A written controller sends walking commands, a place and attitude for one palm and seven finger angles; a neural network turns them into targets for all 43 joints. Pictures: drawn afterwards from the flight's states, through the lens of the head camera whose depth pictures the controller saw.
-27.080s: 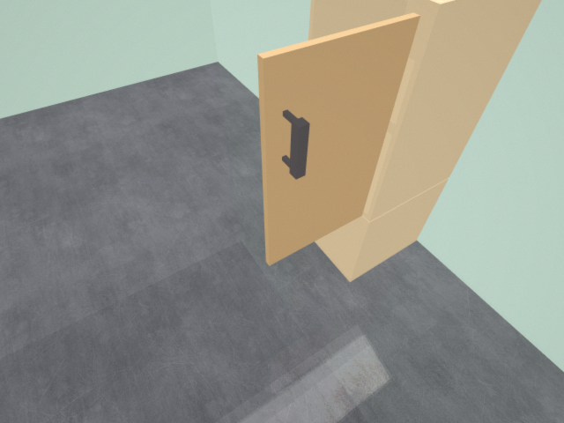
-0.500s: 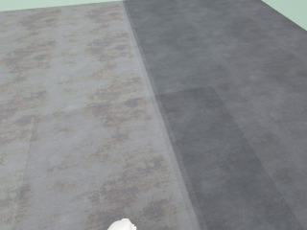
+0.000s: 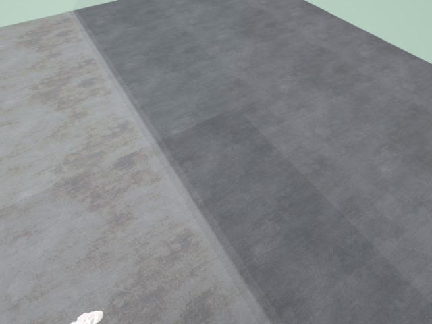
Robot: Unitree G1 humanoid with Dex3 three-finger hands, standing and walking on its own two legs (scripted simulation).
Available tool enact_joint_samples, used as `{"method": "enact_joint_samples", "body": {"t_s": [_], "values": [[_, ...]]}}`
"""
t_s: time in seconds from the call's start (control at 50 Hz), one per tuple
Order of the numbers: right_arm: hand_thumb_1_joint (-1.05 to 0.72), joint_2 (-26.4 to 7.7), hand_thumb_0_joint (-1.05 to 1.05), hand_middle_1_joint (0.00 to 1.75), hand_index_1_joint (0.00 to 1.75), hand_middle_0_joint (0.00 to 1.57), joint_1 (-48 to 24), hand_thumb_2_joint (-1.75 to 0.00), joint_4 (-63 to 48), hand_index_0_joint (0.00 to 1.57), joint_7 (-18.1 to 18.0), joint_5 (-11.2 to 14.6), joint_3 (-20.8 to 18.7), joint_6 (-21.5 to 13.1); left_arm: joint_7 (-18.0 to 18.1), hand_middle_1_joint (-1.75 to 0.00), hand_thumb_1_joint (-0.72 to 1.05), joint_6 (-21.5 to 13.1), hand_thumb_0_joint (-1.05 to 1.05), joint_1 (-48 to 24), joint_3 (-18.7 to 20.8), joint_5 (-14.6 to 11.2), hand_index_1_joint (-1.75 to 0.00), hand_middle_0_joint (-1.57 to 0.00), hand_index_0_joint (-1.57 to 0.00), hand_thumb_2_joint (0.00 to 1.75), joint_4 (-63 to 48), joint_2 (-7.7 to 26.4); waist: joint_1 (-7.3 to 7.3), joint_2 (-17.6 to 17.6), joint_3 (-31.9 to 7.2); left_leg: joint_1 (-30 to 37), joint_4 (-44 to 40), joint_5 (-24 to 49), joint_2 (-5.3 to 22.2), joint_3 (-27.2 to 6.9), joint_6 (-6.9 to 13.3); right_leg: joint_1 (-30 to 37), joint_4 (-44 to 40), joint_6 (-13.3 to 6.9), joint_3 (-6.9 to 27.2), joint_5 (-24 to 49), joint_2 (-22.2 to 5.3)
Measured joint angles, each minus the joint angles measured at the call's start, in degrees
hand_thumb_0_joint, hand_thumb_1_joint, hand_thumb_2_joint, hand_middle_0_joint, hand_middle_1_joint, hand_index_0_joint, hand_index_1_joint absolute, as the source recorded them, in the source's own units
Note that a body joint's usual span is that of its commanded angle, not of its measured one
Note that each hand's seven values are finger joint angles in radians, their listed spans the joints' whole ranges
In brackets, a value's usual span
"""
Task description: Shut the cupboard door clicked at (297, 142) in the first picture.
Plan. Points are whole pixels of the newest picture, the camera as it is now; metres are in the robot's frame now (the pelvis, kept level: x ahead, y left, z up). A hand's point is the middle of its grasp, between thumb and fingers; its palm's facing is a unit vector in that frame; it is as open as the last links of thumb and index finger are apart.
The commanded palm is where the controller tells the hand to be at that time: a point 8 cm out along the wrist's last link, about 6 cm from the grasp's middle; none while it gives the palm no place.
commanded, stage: turn to face it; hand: left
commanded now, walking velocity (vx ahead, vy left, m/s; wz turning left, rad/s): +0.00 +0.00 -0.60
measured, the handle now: out of the picture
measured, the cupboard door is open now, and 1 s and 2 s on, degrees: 54 54 54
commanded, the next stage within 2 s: none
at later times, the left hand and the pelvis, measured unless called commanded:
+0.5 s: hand (135, 288) +0.20 +0.20 -0.15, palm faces -0.26 -0.95 -0.19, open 7.4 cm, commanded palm none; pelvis +0.04 +0.03 +0.02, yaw -17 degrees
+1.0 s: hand (161, 272) +0.24 +0.15 -0.17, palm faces -0.53 -0.82 -0.22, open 7.4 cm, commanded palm none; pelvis +0.07 +0.02 +0.00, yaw -35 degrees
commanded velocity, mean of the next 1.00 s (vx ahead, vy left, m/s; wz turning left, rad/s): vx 0.00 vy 0.00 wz -0.60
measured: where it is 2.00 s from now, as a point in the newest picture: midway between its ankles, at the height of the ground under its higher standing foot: outside the picture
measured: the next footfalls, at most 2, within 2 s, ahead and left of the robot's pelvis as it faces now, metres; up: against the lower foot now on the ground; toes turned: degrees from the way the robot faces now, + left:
left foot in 0.32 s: +0.09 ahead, +0.14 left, +0.00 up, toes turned -7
right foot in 0.66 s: +0.01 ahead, -0.11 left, +0.00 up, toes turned -28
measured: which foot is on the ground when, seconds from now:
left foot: up 0.00-0.30, down 0.32-0.66, up 0.68-0.98, down 1.00-1.00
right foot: down 0.00-0.32, up 0.34-0.64, down 0.66-1.00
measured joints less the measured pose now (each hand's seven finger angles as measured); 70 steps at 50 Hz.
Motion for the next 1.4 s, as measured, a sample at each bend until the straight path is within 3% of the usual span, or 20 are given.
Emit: {"method": "enact_joint_samples", "body": {"t_s": [0.06, 0.12, 0.26, 0.32, 0.38, 0.42, 0.46, 0.6, 0.66, 0.72, 0.76, 0.8, 0.88, 0.98, 1.02, 1.06, 1.1, 1.16, 1.32, 1.4], "values": [[-0.91, -2.4, 0.0, 0.3, 0.3, 0.2, -0.7, -0.9, 0.3, 0.2, -0.4, 0.4, -0.6, 1.7, 1.0, -0.3, 0.91, -1.0, 0.01, -1.1, -0.8, -0.2, -0.3, -0.2, -0.2, 0.9, -0.5, -0.8, -0.2, 1.7, 1.0, -6.6, 15.8, -8.1, -2.8, -8.5, -1.3, -1.7, 2.4, -1.2, 1.5, -1.4, 1.5], [-0.91, -3.0, 0.01, 0.3, 0.3, 0.2, -1.2, -0.9, -0.1, 0.2, -0.5, 0.5, -0.5, 1.6, 1.6, -0.3, 0.91, -0.6, 0.0, -1.1, -1.4, -0.3, -0.3, -0.2, -0.2, 0.9, -0.8, -1.0, -0.67, 0.9, 1.3, -10.9, 23.4, -5.5, -5.3, -11.7, -2.3, -1.0, -0.6, -1.1, 3.5, 0.9, 2.0], [-0.91, -1.5, 0.01, 0.3, 0.3, 0.2, -1.4, -0.9, -2.6, 0.2, -0.2, 0.9, 0.7, 0.3, 1.1, -0.3, 0.91, 0.2, 0.01, -1.2, -2.0, -0.1, -0.3, -0.2, -0.2, 0.9, -0.5, -1.0, -0.78, -2.6, 0.3, -7.6, 6.8, -1.6, -7.3, -13.1, -2.9, -0.6, -3.6, 0.0, 8.3, 2.5, 2.6], [-0.91, -1.1, 0.0, 0.3, 0.3, 0.2, -0.8, -0.9, -3.5, 0.2, -0.3, 0.8, 1.4, -1.0, 0.9, -0.3, 0.91, 1.0, 0.01, -1.1, -1.9, -0.7, -0.3, -0.2, -0.2, 0.9, -0.7, -0.9, -0.9, -2.9, -0.6, -2.8, -6.0, 5.1, -7.3, -13.2, -1.5, -2.3, -0.5, 1.2, 10.0, 0.8, 3.7], [-0.91, 0.5, 0.0, 0.3, 0.3, 0.2, -0.3, -0.9, -3.7, 0.2, -0.5, -0.1, 2.3, -1.8, 0.4, -0.3, 0.91, 2.0, 0.01, -2.3, -1.4, -0.8, -0.3, -0.2, -0.2, 0.9, -0.3, 0.1, -0.94, -4.4, 0.2, -2.4, -4.6, 4.2, -6.8, -11.3, 1.6, -7.0, 14.2, 1.6, 9.0, -10.1, 4.1], [-0.91, 1.3, 0.0, 0.3, 0.3, 0.2, 0.5, -0.9, -3.8, 0.2, -0.6, -0.4, 2.8, -1.8, -0.1, -0.3, 0.91, 2.3, 0.01, -2.9, -1.0, -0.8, -0.3, -0.2, -0.2, 0.9, -0.3, 0.5, -0.83, -4.3, 0.6, -0.9, -6.3, 4.4, -5.8, -10.4, 1.9, -9.4, 23.6, 2.3, 6.8, -11.2, 3.9], [-0.91, 1.7, 0.0, 0.3, 0.3, 0.2, 1.1, -0.9, -3.6, 0.2, -0.7, -0.5, 3.0, -1.6, -0.6, -0.3, 0.91, 2.4, 0.01, -3.2, -0.8, -0.8, -0.3, -0.2, -0.2, 0.9, -0.6, 0.5, -0.57, -3.8, 1.0, 0.7, -8.4, 5.2, -4.7, -9.3, 1.7, -10.1, 27.1, 2.9, 4.6, -10.6, 3.1], [-0.9, 1.1, 0.0, 0.3, 0.3, 0.2, 2.1, -0.9, -2.6, 0.21, -0.3, -0.4, 2.0, -1.3, -1.0, -0.3, 0.91, 2.2, 0.01, -3.8, -1.1, -0.9, -0.3, -0.2, -0.2, 0.9, -1.2, -0.1, -1.15, -1.0, 1.5, 3.0, -8.9, 4.1, -1.2, -4.7, 0.3, -3.6, 11.6, 2.3, 1.0, -8.1, 1.6], [-0.9, 0.1, 0.0, 0.3, 0.3, 0.21, 3.1, -0.9, -2.4, 0.21, 0.1, 0.1, 1.2, -0.9, -1.1, -0.3, 0.91, 1.1, 0.01, -3.4, -1.6, -0.7, -0.3, -0.2, -0.2, 0.9, -1.7, 0.0, -1.41, -0.5, 1.0, 2.0, -3.8, 0.9, 0.0, -2.8, -1.0, 2.3, -1.6, 0.5, 0.2, 1.6, 1.6], [-0.9, -1.8, 0.0, 0.3, 0.3, 0.2, 1.5, -0.9, -1.4, 0.21, -0.3, 0.6, 0.5, 1.0, 0.0, -0.3, 0.91, -0.5, 0.01, -3.2, -2.1, -0.7, -0.3, -0.2, -0.2, 0.9, -1.4, -1.0, -1.52, 1.4, 1.5, -4.3, 12.2, -8.3, -1.7, -9.0, -2.2, 1.6, 0.1, -1.2, 1.3, -2.6, 2.8], [-0.91, -2.3, 0.01, 0.3, 0.3, 0.2, 0.0, -0.9, -1.1, 0.2, -0.7, 0.7, 0.4, 1.6, 0.8, -0.3, 0.91, -0.5, 0.01, -2.4, -2.3, -0.7, -0.3, -0.2, -0.2, 0.9, -1.3, -1.5, -1.32, 1.3, 1.8, -8.3, 20.6, -8.0, -3.8, -11.8, -2.7, 1.9, -1.0, -1.4, 2.7, -2.1, 3.1], [-0.91, -2.3, 0.01, 0.3, 0.3, 0.2, -1.1, -0.9, -1.5, 0.2, -0.6, 0.7, 0.5, 1.5, 1.2, -0.3, 0.91, -0.4, 0.01, -1.6, -2.3, -0.7, -0.3, -0.2, -0.2, 0.9, -1.0, -1.7, -1.22, 0.6, 1.9, -10.9, 23.1, -5.6, -4.8, -12.7, -3.3, 2.6, -3.0, -1.2, 4.1, -0.7, 3.3], [-0.91, -1.6, 0.01, 0.3, 0.3, 0.2, -2.7, -0.9, -3.1, 0.2, -0.2, 0.8, 0.7, 0.9, 1.3, -0.3, 0.91, 0.0, 0.01, -0.2, -2.4, -0.5, -0.3, -0.2, -0.2, 0.9, -0.3, -1.5, -0.64, -1.2, 1.6, -11.7, 16.7, -2.8, -6.1, -13.4, -3.6, 3.2, -5.0, -0.9, 6.8, 0.4, 3.4], [-0.91, -0.5, 0.01, 0.3, 0.3, 0.2, -3.7, -0.9, -4.7, 0.2, -0.2, 1.1, 1.3, -0.3, 1.0, -0.3, 0.9, 0.7, 0.01, 1.2, -2.0, -0.4, -0.3, -0.21, -0.2, 0.9, 0.4, -0.9, 0.2, -3.2, 0.7, -6.2, -0.5, 3.2, -7.8, -13.6, -3.0, 1.9, -2.4, 0.6, 10.4, -1.0, 4.0], [-0.91, -0.1, 0.0, 0.3, 0.3, 0.2, -3.4, -0.9, -5.2, 0.2, -0.3, 0.7, 1.8, -1.4, 0.9, -0.3, 0.9, 1.4, 0.01, 1.4, -1.7, -0.9, -0.3, -0.21, -0.2, 0.9, 0.6, -0.4, 0.31, -3.8, 0.1, -4.6, -4.4, 6.3, -7.7, -12.8, 0.9, -0.5, 2.9, 1.1, 11.2, -5.6, 4.6], [-0.91, 0.5, 0.0, 0.3, 0.3, 0.2, -3.1, -0.9, -5.4, 0.2, -0.4, 0.1, 2.5, -1.8, 0.8, -0.3, 0.91, 1.9, 0.01, 0.8, -1.3, -0.8, -0.3, -0.2, -0.2, 0.9, 0.8, 0.3, 0.68, -4.2, 0.5, -4.1, -3.4, 5.1, -6.7, -11.2, 2.6, -4.4, 14.7, 1.5, 9.8, -12.5, 5.0], [-0.91, 1.1, 0.0, 0.3, 0.3, 0.2, -2.2, -0.9, -5.6, 0.2, -0.5, -0.2, 3.0, -1.9, 0.3, -0.3, 0.91, 2.0, 0.01, 0.2, -0.9, -0.8, -0.3, -0.2, -0.2, 0.9, 0.9, 0.9, 0.67, -4.2, 0.9, -2.5, -4.8, 5.0, -5.5, -10.2, 2.7, -7.5, 24.9, 2.2, 7.4, -13.4, 4.7], [-0.91, 1.6, 0.0, 0.3, 0.3, 0.2, -0.9, -0.9, -5.2, 0.21, -0.7, -0.4, 3.2, -1.7, -0.3, -0.3, 0.91, 2.3, 0.01, -0.6, -0.4, -0.8, -0.3, -0.2, -0.2, 0.9, 0.4, 1.2, 0.65, -3.7, 1.1, 0.1, -8.2, 6.4, -4.1, -8.5, 2.3, -9.2, 29.7, 3.1, 4.4, -11.3, 2.9], [-0.9, 0.3, 0.0, 0.3, 0.3, 0.2, 1.8, -0.9, -2.9, 0.21, -0.1, -0.4, 1.9, -1.0, -1.0, -0.3, 0.91, 2.5, 0.01, -3.0, -0.6, -0.7, -0.3, -0.2, -0.2, 0.9, -0.9, 0.6, -0.9, -1.1, 0.8, 2.0, -8.9, 5.9, -0.6, -3.7, 0.8, -4.1, 13.8, 2.7, 1.3, -8.8, 0.7], [-0.9, -1.1, 0.0, 0.3, 0.3, 0.2, 3.6, -0.9, -2.2, 0.21, 0.3, 0.1, 0.8, -0.4, -1.0, -0.3, 0.91, 0.9, 0.01, -3.1, -1.5, -0.5, -0.3, -0.2, -0.2, 0.9, -2.1, 0.7, -1.5, -0.7, -0.2, -0.2, -2.0, 2.1, 0.8, -1.7, -1.0, 2.7, -2.0, 0.2, 0.9, 0.2, 0.6]]}}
